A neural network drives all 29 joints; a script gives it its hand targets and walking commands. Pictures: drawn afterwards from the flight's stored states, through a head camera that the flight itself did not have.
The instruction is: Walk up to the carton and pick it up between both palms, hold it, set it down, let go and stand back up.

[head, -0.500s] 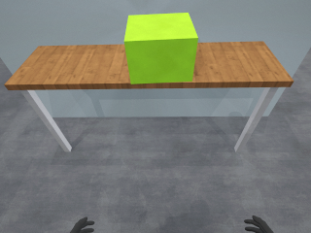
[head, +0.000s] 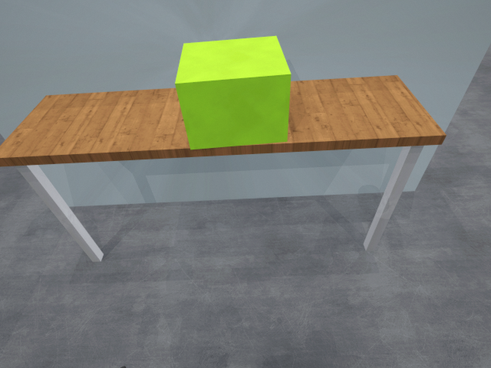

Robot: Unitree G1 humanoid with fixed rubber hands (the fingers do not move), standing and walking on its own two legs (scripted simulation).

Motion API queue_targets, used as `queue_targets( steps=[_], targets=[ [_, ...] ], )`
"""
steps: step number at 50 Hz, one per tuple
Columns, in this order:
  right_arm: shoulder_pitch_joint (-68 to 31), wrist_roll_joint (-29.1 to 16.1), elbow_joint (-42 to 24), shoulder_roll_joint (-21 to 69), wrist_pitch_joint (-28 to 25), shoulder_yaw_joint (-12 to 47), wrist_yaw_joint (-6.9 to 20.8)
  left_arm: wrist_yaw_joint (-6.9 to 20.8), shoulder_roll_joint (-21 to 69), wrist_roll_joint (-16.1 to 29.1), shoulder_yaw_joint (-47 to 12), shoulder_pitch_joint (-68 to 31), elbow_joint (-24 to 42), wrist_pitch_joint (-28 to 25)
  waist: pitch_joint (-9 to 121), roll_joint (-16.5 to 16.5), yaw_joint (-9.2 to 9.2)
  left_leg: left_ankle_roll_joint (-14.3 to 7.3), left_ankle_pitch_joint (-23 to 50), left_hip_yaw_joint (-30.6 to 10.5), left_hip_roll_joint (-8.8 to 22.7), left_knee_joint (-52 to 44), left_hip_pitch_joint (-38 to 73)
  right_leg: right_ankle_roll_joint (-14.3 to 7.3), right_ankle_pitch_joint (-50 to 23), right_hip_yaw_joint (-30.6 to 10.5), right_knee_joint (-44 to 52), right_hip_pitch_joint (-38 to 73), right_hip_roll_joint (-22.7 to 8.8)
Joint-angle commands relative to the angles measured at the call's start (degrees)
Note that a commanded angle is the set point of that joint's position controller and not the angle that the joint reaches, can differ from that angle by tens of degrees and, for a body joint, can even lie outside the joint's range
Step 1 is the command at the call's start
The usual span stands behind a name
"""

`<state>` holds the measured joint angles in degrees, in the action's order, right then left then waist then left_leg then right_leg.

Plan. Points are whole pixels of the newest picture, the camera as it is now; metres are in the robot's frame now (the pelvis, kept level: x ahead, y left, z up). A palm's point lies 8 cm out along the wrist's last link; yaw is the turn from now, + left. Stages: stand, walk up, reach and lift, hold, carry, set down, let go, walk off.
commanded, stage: walk up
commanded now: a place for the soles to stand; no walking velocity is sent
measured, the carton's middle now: (234, 91) +0.88 +0.05 +0.03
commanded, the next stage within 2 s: none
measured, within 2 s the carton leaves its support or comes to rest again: neither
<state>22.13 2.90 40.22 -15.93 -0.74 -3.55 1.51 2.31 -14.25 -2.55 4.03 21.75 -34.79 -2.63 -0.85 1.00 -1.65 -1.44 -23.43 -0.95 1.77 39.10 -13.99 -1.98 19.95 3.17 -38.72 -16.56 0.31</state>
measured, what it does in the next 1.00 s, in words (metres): walks ahead: left foot, then right foot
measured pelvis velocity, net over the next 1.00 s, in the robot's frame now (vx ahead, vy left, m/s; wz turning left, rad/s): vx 0.33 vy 0.02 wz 0.00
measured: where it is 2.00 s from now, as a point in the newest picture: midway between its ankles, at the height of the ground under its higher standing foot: (241, 313)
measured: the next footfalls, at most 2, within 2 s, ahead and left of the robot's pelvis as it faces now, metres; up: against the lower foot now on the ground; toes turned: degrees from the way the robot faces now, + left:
left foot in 0.44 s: +0.31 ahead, +0.14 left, +0.00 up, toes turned +4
right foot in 0.88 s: +0.44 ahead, -0.11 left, +0.00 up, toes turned -3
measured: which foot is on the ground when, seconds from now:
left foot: down 0.00-0.00, up 0.02-0.42, down 0.44-0.90, up 0.92-1.00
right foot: down 0.00-0.46, up 0.48-0.86, down 0.88-1.00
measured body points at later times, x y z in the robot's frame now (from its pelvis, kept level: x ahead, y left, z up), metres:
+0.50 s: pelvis +0.17 +0.04 -0.01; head +0.18 +0.04 +0.44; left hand +0.12 +0.31 -0.14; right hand +0.35 -0.19 -0.10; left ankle +0.27 +0.13 -0.72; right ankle +0.03 -0.09 -0.69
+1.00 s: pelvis +0.33 +0.02 -0.01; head +0.34 -0.01 +0.44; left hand +0.44 +0.28 -0.08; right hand +0.35 -0.25 -0.15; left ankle +0.29 +0.13 -0.66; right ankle +0.40 -0.10 -0.72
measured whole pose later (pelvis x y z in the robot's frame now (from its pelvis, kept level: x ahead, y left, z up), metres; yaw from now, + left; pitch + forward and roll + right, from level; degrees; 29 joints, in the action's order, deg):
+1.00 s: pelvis +0.33 +0.02 -0.01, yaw +0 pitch -4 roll +1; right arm 25.3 2.9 41.8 -17.5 1.4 -2.4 2.3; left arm -1.1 -14.3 -2.8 2.5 21.2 -33.2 -2.7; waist -4.7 3.1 -1.4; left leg -0.4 -29.3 1.5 -0.2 64.5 -21.0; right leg -1.5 16.8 2.4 -41.0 -20.6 -2.8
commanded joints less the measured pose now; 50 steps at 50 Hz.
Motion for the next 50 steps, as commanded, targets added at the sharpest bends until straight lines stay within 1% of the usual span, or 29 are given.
queue_targets(
  steps=[1, 2, 4, 6, 8, 11, 12, 15, 17, 19, 21, 22, 23, 24, 25, 27, 29, 30, 33, 37, 40, 41, 43, 44, 45, 46, 47, 48, 50],
  targets=[
    [-10.07, -0.33, -10.53, -3.19, -0.06, -0.45, 0.24, -2.4, -15.41, -1.69, 4.69, 14.85, 1.5, -1.5, -8.44, -11.39, 9.61, 1.38, -11.95, -2.21, -3.01, 23.57, -37.45, -9.54, 33.54, -45.12, 29.76, 16.55, -24.0],
    [-7.06, -0.09, -9.28, -5.57, 0.35, -1.21, 0.19, -3.29, -13.89, -1.56, 3.87, 12.17, 1.52, -1.42, -11.82, -5.63, 6.66, 1.78, -7.3, -6.03, -0.18, 27.44, -36.39, -10.12, 32.49, -45.25, 30.53, 12.8, -25.74],
    [-4.06, -0.12, -7.47, -6.25, 0.32, -1.61, 0.53, -4.04, -11.11, -1.25, 2.34, 7.82, 1.88, -2.08, -13.76, -2.06, 4.03, 2.21, 2.73, -6.22, 1.37, 28.01, -33.42, -7.09, 15.2, -30.87, 27.69, 10.1, -20.29],
    [-1.18, 0.46, -6.34, -5.27, -0.02, -1.67, 0.97, -3.71, -9.75, -0.77, 1.46, 4.98, 1.55, -2.5, -11.11, -5.22, 2.38, 2.94, 7.47, -4.37, 1.58, 25.05, -26.52, -5.2, 4.3, -19.77, 27.88, 6.5, -15.59],
    [-1.45, 0.38, -5.99, -3.82, 0.2, -1.16, 1.41, -3.31, -9.15, -0.52, 1.0, 6.01, -0.14, -2.78, -8.55, -8.55, 2.24, 3.67, 10.74, -1.55, 1.1, 22.73, -23.84, -5.51, -7.08, -13.08, 26.31, 7.51, -12.57],
    [-8.38, 0.23, -8.07, -1.9, 0.27, 0.02, 1.51, -3.07, -8.57, -0.17, 0.64, 10.8, -2.24, -2.65, -7.3, -9.39, 4.83, 3.83, 13.08, 1.85, 0.8, 12.34, -24.91, -5.76, -24.24, -8.21, 22.51, 13.65, -10.75],
    [-10.55, 0.34, -8.84, -1.34, 0.21, 0.31, 1.51, -3.07, -8.68, -0.07, 0.59, 11.93, -2.55, -2.47, -6.67, -9.42, 5.51, 3.5, 14.28, 2.58, 0.97, 8.82, -24.09, -5.73, -26.29, -7.43, 21.62, 14.66, -10.63],
    [-13.61, 0.47, -9.96, -0.97, -0.03, 0.33, 1.45, -3.15, -10.7, -0.09, 0.94, 12.26, -2.27, -1.99, -6.24, -9.45, 6.13, 1.93, 16.18, 3.37, 0.89, 1.95, -19.23, -6.43, -22.35, -7.9, 21.59, 14.01, -12.63],
    [-13.7, 0.71, -9.96, -1.34, -0.27, -0.08, 1.31, -3.16, -11.4, -0.17, 1.07, 11.89, -1.87, -1.61, -6.83, -8.83, 5.63, 0.74, 15.82, 3.57, 0.71, -0.88, -15.12, -7.08, -20.12, -9.18, 21.69, 12.45, -14.47],
    [-9.97, 0.72, -9.29, -1.89, -0.88, -0.54, 0.96, -3.06, -12.29, -0.37, 1.07, 10.64, -1.51, -1.11, -6.64, -7.78, 3.39, -0.82, 13.65, 3.86, 0.01, -4.21, -9.36, -7.88, -18.77, -9.36, 17.86, 11.31, -15.43],
    [1.27, 1.38, -6.19, -4.36, -1.92, -1.96, 0.07, -2.8, -11.17, -0.09, 0.07, 9.78, -0.92, -0.65, -1.23, -2.46, -2.28, -3.12, 13.58, 3.99, -2.42, -7.99, 7.22, -5.94, -21.52, -5.09, 1.16, 5.01, -11.98],
    [8.66, 2.23, -4.58, -7.53, -2.42, -2.89, -0.45, -2.63, -8.43, 0.24, -1.13, 13.38, -0.7, -0.55, 6.12, 4.25, -4.88, -5.63, 9.95, -3.57, 2.74, -5.46, 20.82, -3.53, -15.36, -1.77, -14.12, -3.16, -7.57],
    [12.21, 2.16, -5.02, -12.07, -2.44, -4.07, -1.22, -2.44, -4.99, 1.13, -1.95, 16.76, 0.78, -0.22, 11.15, 14.86, -5.67, -11.56, 2.11, -27.3, 16.98, -11.59, 28.21, -0.18, 8.9, 0.24, -31.9, -14.46, 0.8],
    [10.08, 0.04, -5.31, -13.64, -1.76, -4.55, -2.15, -2.64, -8.56, 0.77, -0.77, 15.18, 2.24, 0.85, 9.59, 11.11, -5.47, -15.88, -10.32, -42.25, 22.73, -22.04, 23.46, 0.47, 14.02, -4.78, -37.45, -18.78, 1.22],
    [5.5, -0.96, -5.84, -11.69, -1.26, -3.89, -2.71, -2.47, -10.61, 0.59, 0.04, 11.37, 3.15, 1.53, 3.62, 5.47, -4.21, -15.38, -16.79, -40.09, 22.43, -24.96, 15.86, 0.42, 9.65, -7.74, -42.09, -20.02, -1.06],
    [-0.68, -0.99, -6.71, -8.65, -1.22, -3.05, -2.84, -1.64, -8.55, 0.86, -0.05, 8.17, 4.05, 1.88, -6.28, 2.06, -1.66, -13.41, -6.38, -25.46, 18.58, -24.06, 2.47, 0.8, 3.87, -7.42, -40.51, -20.43, -3.78],
    [-3.67, -0.96, -6.13, -6.56, -2.18, -2.15, -2.19, -1.06, -7.03, 0.55, 0.15, 9.34, 3.44, 1.86, -8.02, 3.92, 1.22, -10.69, -1.37, -17.11, 13.8, -25.54, -7.17, 1.77, 1.29, -7.85, -33.7, -13.9, -4.95],
    [-4.14, -0.7, -5.43, -6.2, -2.6, -2.0, -1.91, -0.69, -6.34, 0.52, 0.27, 10.51, 2.61, 1.86, -7.14, 4.27, 2.11, -10.81, 0.87, -13.99, 12.33, -25.54, -8.61, 2.14, 0.18, -6.98, -32.49, -12.01, -4.52],
    [-4.07, -0.4, -4.21, -6.63, -3.54, -1.88, -1.58, -0.09, -5.5, 0.44, 0.29, 8.57, 2.99, 1.91, -6.39, 5.42, 2.54, -11.92, 0.13, -10.53, 11.42, -26.05, -9.2, 2.91, -2.36, -5.57, -24.91, -11.94, -5.37],
    [-0.13, -0.44, -2.65, -8.27, -3.44, -1.86, -0.9, -0.14, -5.22, 0.45, 0.19, 0.62, 5.34, 1.29, -6.58, 6.12, -0.94, -11.71, -2.47, -8.65, 10.73, -24.73, -4.89, 2.72, -5.46, -3.85, -9.32, -13.08, -6.6],
    [1.74, -0.43, -2.2, -10.0, -2.57, -2.15, -0.35, -0.63, -5.15, 0.41, 0.77, -1.44, 6.04, 0.54, -5.33, 5.81, -2.07, -11.37, -3.67, -7.83, 10.73, -21.01, -4.64, 1.6, -5.29, -0.93, -1.64, -7.58, -4.52],
    [1.76, -0.64, -2.33, -10.32, -2.17, -1.96, -0.08, -0.94, -5.46, 0.46, 1.14, -0.75, 6.02, 0.16, -4.96, 4.99, -1.31, -11.06, -4.94, -7.54, 10.52, -18.95, -6.79, 1.03, -6.37, -0.08, 1.13, -3.54, -3.77],
    [1.48, -0.81, -2.62, -8.96, -1.54, -1.2, 0.32, -1.81, -6.61, 0.15, 2.11, 4.72, 4.54, -0.61, -3.15, -0.11, 2.19, -8.37, -6.81, -5.34, 8.56, -11.27, -13.46, -0.29, -6.54, 0.41, 3.81, 8.68, -1.37],
    [1.92, -0.85, -3.02, -7.02, -1.37, -0.37, 0.52, -2.45, -8.07, 0.0, 2.63, 9.06, 3.63, -0.94, -1.78, -4.27, 4.62, -5.93, -7.95, -2.54, 5.65, -2.57, -18.0, -1.49, -1.9, -3.04, 5.72, 15.49, -2.81],
    [3.93, -1.16, -4.71, -2.57, -1.41, 1.34, 0.98, -3.19, -13.28, -1.2, 3.87, 13.11, 3.63, -1.38, 1.64, -16.31, 7.01, -1.33, -8.02, 4.34, -0.69, 16.65, -24.93, -6.42, 16.61, -25.18, 15.41, 20.66, -16.51],
    [3.83, -0.2, -6.41, -5.93, -0.23, 0.17, 0.73, -3.9, -17.18, -0.7, 4.61, 14.28, 3.28, -0.78, 0.41, -16.14, 7.28, 0.72, -13.52, 2.3, -2.66, 27.45, -28.95, -13.16, 30.22, -45.69, 25.97, 16.77, -26.62],
    [1.64, 0.67, -6.74, -9.27, 1.05, -1.09, 0.48, -4.49, -15.58, -0.11, 3.96, 12.15, 3.35, -0.4, -4.0, -9.35, 6.33, 1.36, -10.81, -1.11, 0.0, 32.56, -30.15, -15.08, 33.25, -47.3, 27.26, 12.3, -27.87],
    [0.64, 0.47, -6.74, -9.24, 1.45, -1.06, 0.57, -4.76, -13.61, 0.05, 3.05, 9.31, 3.66, -0.4, -7.0, -7.13, 5.69, 1.85, -6.4, -1.91, 1.12, 34.38, -31.35, -14.44, 26.57, -40.04, 25.65, 10.48, -25.79],
    [1.9, -0.25, -6.05, -7.64, 1.26, -0.94, 0.83, -4.86, -11.6, -0.31, 1.99, 4.44, 4.03, -0.77, -7.95, -7.54, 3.75, 2.54, -0.16, -2.67, 2.76, 30.94, -27.44, -11.25, 14.06, -27.18, 24.29, 5.46, -20.5]
  ],
)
